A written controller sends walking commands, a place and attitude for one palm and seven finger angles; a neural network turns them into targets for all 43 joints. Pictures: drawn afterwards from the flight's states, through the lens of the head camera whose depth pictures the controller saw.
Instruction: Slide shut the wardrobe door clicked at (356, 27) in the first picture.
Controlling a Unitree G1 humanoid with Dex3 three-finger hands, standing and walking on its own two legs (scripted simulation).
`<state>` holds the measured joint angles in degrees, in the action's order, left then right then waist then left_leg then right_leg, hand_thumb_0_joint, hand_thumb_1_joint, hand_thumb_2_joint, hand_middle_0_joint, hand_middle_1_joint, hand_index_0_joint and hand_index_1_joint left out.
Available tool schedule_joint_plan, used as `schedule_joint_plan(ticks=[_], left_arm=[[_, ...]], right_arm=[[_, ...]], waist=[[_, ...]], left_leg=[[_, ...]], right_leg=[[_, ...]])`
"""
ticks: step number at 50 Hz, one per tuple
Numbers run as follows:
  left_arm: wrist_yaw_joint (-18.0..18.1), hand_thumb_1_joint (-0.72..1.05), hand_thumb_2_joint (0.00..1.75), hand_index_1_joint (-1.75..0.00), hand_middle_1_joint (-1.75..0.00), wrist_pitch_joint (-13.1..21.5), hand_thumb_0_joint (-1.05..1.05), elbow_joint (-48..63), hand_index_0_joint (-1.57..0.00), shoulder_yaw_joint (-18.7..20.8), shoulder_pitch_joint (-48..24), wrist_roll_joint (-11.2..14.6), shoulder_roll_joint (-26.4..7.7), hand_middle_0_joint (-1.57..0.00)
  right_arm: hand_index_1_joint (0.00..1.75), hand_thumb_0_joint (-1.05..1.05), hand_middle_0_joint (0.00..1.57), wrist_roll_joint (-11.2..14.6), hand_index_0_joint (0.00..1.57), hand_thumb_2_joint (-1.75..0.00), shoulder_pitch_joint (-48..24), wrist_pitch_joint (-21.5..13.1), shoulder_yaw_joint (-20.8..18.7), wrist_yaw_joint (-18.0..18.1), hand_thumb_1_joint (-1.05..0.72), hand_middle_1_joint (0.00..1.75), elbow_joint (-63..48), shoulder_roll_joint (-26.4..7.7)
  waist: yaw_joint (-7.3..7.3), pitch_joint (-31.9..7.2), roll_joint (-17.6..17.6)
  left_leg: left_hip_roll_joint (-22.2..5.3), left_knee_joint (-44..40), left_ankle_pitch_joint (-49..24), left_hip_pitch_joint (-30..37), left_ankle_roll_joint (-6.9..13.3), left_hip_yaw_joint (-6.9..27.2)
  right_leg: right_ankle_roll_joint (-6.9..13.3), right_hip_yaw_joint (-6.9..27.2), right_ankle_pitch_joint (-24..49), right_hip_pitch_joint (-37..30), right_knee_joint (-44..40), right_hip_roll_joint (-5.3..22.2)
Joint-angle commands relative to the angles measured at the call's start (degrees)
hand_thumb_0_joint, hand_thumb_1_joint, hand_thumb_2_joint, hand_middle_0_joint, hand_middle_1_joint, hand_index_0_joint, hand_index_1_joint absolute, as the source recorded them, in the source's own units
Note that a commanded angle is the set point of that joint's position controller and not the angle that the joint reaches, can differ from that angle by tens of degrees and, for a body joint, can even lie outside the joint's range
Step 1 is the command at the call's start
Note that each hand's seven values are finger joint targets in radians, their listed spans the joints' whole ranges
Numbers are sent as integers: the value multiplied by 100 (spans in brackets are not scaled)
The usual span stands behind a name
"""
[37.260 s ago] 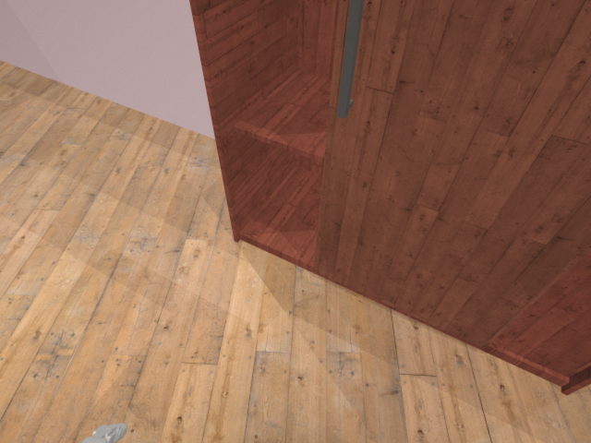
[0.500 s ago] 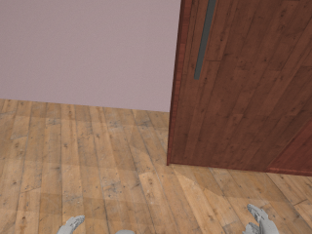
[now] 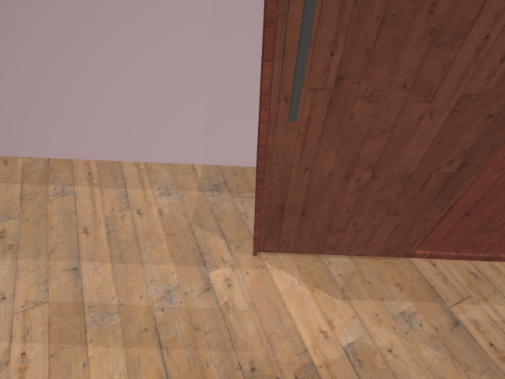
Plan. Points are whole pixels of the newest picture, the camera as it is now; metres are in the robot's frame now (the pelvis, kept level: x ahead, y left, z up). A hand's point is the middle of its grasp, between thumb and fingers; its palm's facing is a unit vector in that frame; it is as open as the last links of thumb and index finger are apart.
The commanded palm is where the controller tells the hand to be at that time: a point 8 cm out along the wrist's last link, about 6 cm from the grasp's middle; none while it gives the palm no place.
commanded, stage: let the arm hang, fingers relaxed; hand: right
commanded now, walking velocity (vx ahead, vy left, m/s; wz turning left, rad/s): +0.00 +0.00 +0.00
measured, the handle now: (301, 53) +0.70 -0.06 +0.17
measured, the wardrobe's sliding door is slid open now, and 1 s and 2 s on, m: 0.00 0.00 0.00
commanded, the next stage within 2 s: look to check the result in 0.42 s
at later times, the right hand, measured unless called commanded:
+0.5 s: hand out of the picture +0.10 -0.22 -0.16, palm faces -0.02 +0.96 -0.29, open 7.4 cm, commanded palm none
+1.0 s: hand out of the picture +0.13 -0.22 -0.15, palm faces -0.03 +0.94 -0.34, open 7.4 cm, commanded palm none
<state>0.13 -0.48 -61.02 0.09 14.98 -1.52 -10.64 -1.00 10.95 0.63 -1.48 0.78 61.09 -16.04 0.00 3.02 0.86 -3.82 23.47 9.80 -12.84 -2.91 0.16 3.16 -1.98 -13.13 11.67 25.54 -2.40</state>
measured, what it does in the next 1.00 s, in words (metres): stands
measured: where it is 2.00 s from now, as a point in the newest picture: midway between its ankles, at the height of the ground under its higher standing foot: outside the picture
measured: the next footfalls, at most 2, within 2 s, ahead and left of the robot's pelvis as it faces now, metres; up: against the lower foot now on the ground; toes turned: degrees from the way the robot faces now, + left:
none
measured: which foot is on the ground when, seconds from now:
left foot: down 0.00-1.00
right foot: down 0.00-1.00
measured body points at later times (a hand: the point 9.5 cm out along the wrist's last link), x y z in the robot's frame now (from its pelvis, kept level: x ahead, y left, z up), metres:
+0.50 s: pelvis +0.02 +0.01 +0.01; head +0.04 +0.01 +0.46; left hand +0.11 +0.31 -0.12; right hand +0.11 -0.27 -0.14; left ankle +0.03 +0.16 -0.74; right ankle +0.01 -0.08 -0.74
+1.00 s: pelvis +0.04 +0.03 +0.01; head +0.06 +0.03 +0.46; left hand +0.11 +0.32 -0.13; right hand +0.13 -0.26 -0.12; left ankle +0.03 +0.16 -0.74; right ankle +0.01 -0.08 -0.74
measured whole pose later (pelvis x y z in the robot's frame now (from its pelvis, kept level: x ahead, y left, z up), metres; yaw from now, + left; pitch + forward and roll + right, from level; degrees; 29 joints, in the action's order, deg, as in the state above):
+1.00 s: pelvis +0.04 +0.03 +0.01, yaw +0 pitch -1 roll +0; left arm 0.0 0.2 -64.9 0.0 5.8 -1.1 -18.3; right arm -0.7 4.6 -1.2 -0.2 0.3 64.6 -18.5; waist 0.3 3.1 0.7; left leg -1.8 17.5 10.1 -6.2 -1.4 -0.9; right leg 0.6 -1.1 -12.2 4.0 17.3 -0.4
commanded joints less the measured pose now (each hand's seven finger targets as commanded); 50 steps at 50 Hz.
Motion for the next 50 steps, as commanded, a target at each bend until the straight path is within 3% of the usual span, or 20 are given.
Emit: schedule_joint_plan(ticks=[1, 8, 20, 26, 42, 50], left_arm=[[89, 90, 90, -30, -30, 186, 0, 246, -20, 288, -182, 29, -1253, -20], [71, 90, 90, -30, -30, 180, 0, 92, -20, 277, -566, 52, -1429, -20], [44, 90, 90, -30, -30, 191, 0, 56, -20, 245, -1099, 47, -1763, -20], [49, 90, 90, -30, -30, 206, 0, 56, -20, 231, -1179, 51, -1887, -20], [54, 90, 90, -30, -30, 187, 0, -11, -20, 208, -1109, 72, -1922, -20], [65, 90, 90, -30, -30, 187, 0, -51, -20, 213, -1108, 58, -1922, -20]], right_arm=[[30, 0, 20, 1, 20, -90, -166, -166, -135, 8, -90, 30, -161, -742], [30, 0, 20, -6, 20, -90, -389, -201, -113, 14, -90, 30, 12, -960], [30, 0, 20, 4, 20, -90, -686, -254, -111, -15, -90, 30, 59, -1237], [30, 0, 20, 20, 20, -90, -768, -279, -112, -21, -90, 30, 47, -1310], [30, 0, 20, 34, 20, -90, -816, -289, -112, -3, -90, 30, 7, -1385], [30, 0, 20, 39, 20, -90, -836, -287, -112, 9, -90, 30, 13, -1387]], waist=[[-14, -353, -94], [32, -225, -176], [34, -383, 101], [36, -619, 7], [28, -633, -249], [41, -604, -159]], left_leg=[[-209, -170, -230, 430, 358, 137], [-292, -350, -361, 306, 347, 236], [-373, -612, -567, 535, 361, 320], [-407, -612, -1005, 751, 381, 305], [-389, -682, -1299, 930, 405, 276], [-397, -683, -1424, 949, 415, 310]], right_leg=[[-54, 850, 315, 126, -927, 923], [-87, 719, 761, -203, -877, 893], [-166, 684, 961, -454, -960, 885], [-186, 659, 1338, -621, -923, 920], [-203, 588, 1486, -736, -986, 961], [-223, 553, 1546, -786, -1008, 968]])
